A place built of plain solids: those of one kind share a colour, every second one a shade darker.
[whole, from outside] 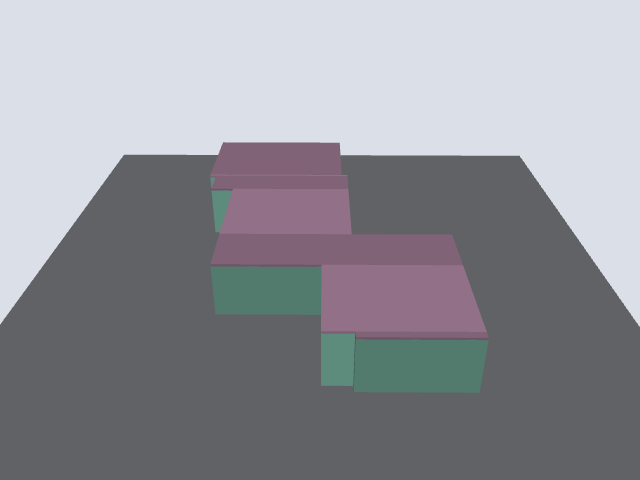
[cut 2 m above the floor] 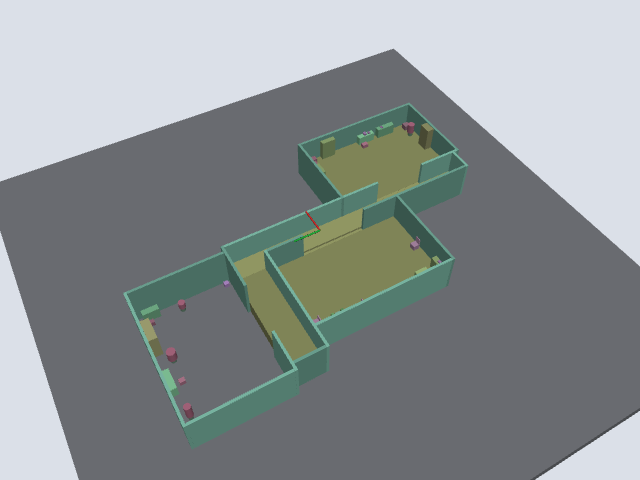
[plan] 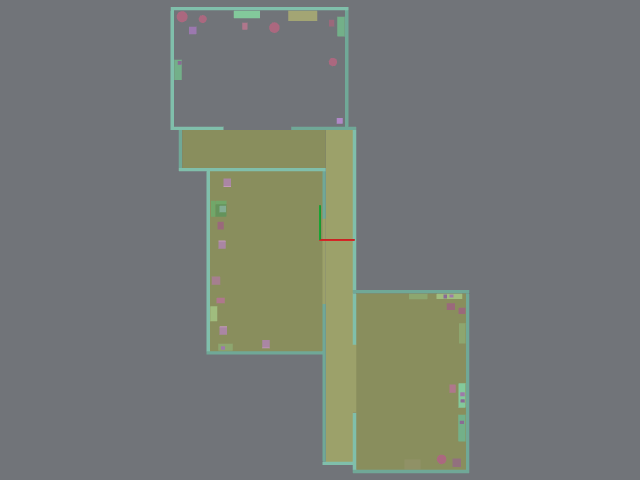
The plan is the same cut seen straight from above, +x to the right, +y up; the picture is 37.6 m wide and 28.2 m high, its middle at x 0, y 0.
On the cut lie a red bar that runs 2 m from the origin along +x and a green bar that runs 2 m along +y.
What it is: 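A storey of a split-level house; a hall and three lower rooms open beside it; the rooms' floors lie 1.13 m, 0.168 m and not at all below the hall's; a bare drop, one riser, a flush line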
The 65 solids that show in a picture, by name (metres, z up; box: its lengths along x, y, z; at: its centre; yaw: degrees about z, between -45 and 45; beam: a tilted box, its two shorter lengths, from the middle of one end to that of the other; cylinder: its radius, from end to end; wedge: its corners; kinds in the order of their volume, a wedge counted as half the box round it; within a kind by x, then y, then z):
{
 "floor_1": {"box": [8.44, 2.22, 1.18], "at": [-3.88, 5.35, 0.54]},
 "floor_2": {"box": [6.61, 10.57, 1.02], "at": [-3.16, -1.25, 0.46]},
 "floor_3": {"box": [0.2, 5.0, 1.02], "at": [0.24, -1.26, 0.46]},
 "floor_4": {"box": [1.58, 19.48, 1.18], "at": [1.14, -3.28, 0.54]},
 "floor_5": {"box": [0.2, 4.01, 1.18], "at": [2.03, -8.15, 0.54]},
 "floor_6": {"box": [6.45, 10.36, 1.18], "at": [5.35, -8.32, 0.54]},
 "wall_1": {"box": [0.2, 6.84, 3.68], "at": [-8.68, 10.08, 1.79]},
 "wall_2": {"box": [0.2, 2.22, 3.68], "at": [-8.2, 5.35, 1.79]},
 "wall_3": {"box": [3.12, 0.2, 3.68], "at": [-7.22, 6.56, 1.79]},
 "wall_4": {"box": [0.2, 10.57, 3.68], "at": [-6.56, -1.25, 1.79]},
 "wall_5": {"box": [8.64, 0.2, 3.68], "at": [-3.98, 4.13, 1.79]},
 "wall_6": {"box": [10.45, 0.2, 3.68], "at": [-3.55, 13.6, 1.79]},
 "wall_7": {"box": [7.01, 0.2, 3.68], "at": [-3.16, -6.63, 1.79]},
 "wall_8": {"box": [3.82, 0.2, 3.68], "at": [0.22, 6.56, 1.79]},
 "wall_9": {"box": [0.2, 6.29, 3.68], "at": [0.24, -9.88, 1.79]},
 "wall_10": {"box": [0.2, 2.78, 3.68], "at": [0.24, -5.14, 1.79]},
 "wall_11": {"box": [0.2, 2.79, 3.68], "at": [0.24, 2.64, 1.79]},
 "wall_12": {"box": [1.98, 0.2, 3.68], "at": [1.14, -13.12, 1.79]},
 "wall_13": {"box": [0.2, 6.84, 3.68], "at": [1.57, 10.08, 1.79]},
 "wall_14": {"box": [0.2, 2.86, 3.68], "at": [2.03, -11.59, 1.79]},
 "wall_15": {"box": [0.2, 3.01, 3.68], "at": [2.03, -4.64, 1.79]},
 "wall_16": {"box": [0.2, 9.39, 3.68], "at": [2.03, 1.76, 1.79]},
 "wall_17": {"box": [6.85, 0.2, 3.68], "at": [5.35, -13.6, 1.79]},
 "wall_18": {"box": [6.85, 0.2, 3.68], "at": [5.35, -3.04, 1.79]},
 "wall_19": {"box": [0.2, 10.36, 3.68], "at": [8.68, -8.32, 1.79]},
 "roof_1": {"box": [10.45, 7.04, 0.16], "at": [-3.55, 10.18, 3.71]},
 "roof_2": {"box": [10.91, 0.2, 0.16], "at": [-3.33, 6.56, 3.71]},
 "roof_3": {"box": [10.43, 2.42, 0.16], "at": [-3.09, 5.25, 3.71]},
 "roof_4": {"box": [8.79, 6.97, 0.16], "at": [-2.27, 0.55, 3.71]},
 "roof_5": {"box": [15.44, 3.8, 0.16], "at": [1.06, -4.83, 3.71]},
 "roof_6": {"box": [8.63, 6.49, 0.16], "at": [4.46, -9.98, 3.71]},
 "roof_7": {"box": [6.85, 0.48, 0.16], "at": [5.35, -13.46, 3.71]},
 "wardrobe_1": {"box": [1.7, 0.61, 2.1], "at": [-1.01, 13.17, 1.0]},
 "wardrobe_2": {"box": [0.95, 0.58, 1.96], "at": [5.44, -13.19, 2.12]},
 "case_1": {"box": [0.4, 0.89, 1.82], "at": [-6.24, -4.33, 1.87]},
 "case_2": {"box": [0.86, 0.42, 0.93], "at": [-5.55, -6.3, 1.43]},
 "case_3": {"box": [1.08, 0.32, 1.72], "at": [5.77, -3.32, 2.0]},
 "case_4": {"box": [1.52, 0.32, 1.03], "at": [7.6, -3.31, 1.65]},
 "case_5": {"box": [0.4, 1.19, 1.66], "at": [8.36, -5.48, 1.97]},
 "sideboard_1": {"box": [0.44, 1.19, 0.77], "at": [-8.34, 10.0, 0.33]},
 "sideboard_2": {"box": [1.54, 0.46, 0.93], "at": [-4.29, 13.25, 0.41]},
 "sideboard_3": {"box": [0.44, 1.17, 0.95], "at": [1.23, 12.54, 0.42]},
 "sideboard_4": {"box": [0.43, 1.57, 0.84], "at": [8.34, -11.05, 1.56]},
 "sideboard_5": {"box": [0.42, 1.44, 0.74], "at": [8.35, -9.14, 1.5]},
 "bush_1": {"cylinder": 0.32, "from": [-8.1, 13.12, 0.3], "to": [-8.1, 13.12, 1.4]},
 "bush_2": {"cylinder": 0.23, "from": [-6.89, 12.98, 0.42], "to": [-6.89, 12.98, 1.55]},
 "bush_3": {"cylinder": 0.31, "from": [-2.68, 12.48, 0.41], "to": [-2.68, 12.48, 1.19]},
 "bush_4": {"cylinder": 0.24, "from": [0.76, 10.46, 0.36], "to": [0.76, 10.46, 0.87]},
 "bush_5": {"cylinder": 0.28, "from": [7.14, -12.89, 1.5], "to": [7.14, -12.89, 2.3]},
 "armchair_1": {"box": [0.26, 0.94, 0.93], "at": [-6.28, 1.84, 1.43]},
 "armchair_2": {"box": [0.65, 0.2, 0.67], "at": [-5.82, 1.47, 1.3]},
 "armchair_3": {"box": [0.65, 0.54, 0.45], "at": [-5.82, 1.84, 1.19]},
 "chair_1": {"box": [0.42, 0.43, 0.44], "at": [-5.75, -0.3, 1.18]},
 "chair_2": {"box": [0.45, 0.45, 0.45], "at": [-5.69, -5.35, 1.19]},
 "chair_3": {"box": [0.44, 0.44, 0.46], "at": [-5.45, 3.39, 1.2]},
 "chair_4": {"box": [0.44, 0.44, 0.42], "at": [-3.17, -6.1, 1.18]},
 "toybox_1": {"box": [0.49, 0.33, 0.29], "at": [-5.84, -3.56, 1.11]},
 "toybox_2": {"box": [0.36, 0.46, 0.35], "at": [-5.84, 0.84, 1.14]},
 "toybox_3": {"box": [0.32, 0.41, 0.39], "at": [-4.41, 12.56, 0.14]},
 "toybox_4": {"box": [0.49, 0.39, 0.38], "at": [7.7, -3.92, 1.32]},
 "toybox_5": {"box": [0.38, 0.49, 0.31], "at": [7.8, -8.73, 1.29]},
 "toybox_6": {"box": [0.41, 0.38, 0.31], "at": [8.34, -4.17, 1.29]},
 "pouf_1": {"box": [0.49, 0.49, 0.38], "at": [-6.11, -2.38, 1.16]},
 "pouf_2": {"box": [0.5, 0.5, 0.42], "at": [8.04, -13.09, 1.34]},
 "basket_1": {"box": [0.44, 0.44, 0.35], "at": [-7.48, 12.31, 0.13]}
}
